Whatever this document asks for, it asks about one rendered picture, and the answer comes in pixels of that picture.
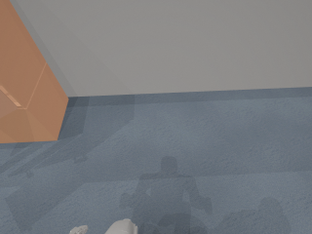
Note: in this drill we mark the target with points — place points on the robot left thigh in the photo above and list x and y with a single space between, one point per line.
123 226

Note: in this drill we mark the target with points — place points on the cupboard door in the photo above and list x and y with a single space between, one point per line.
6 105

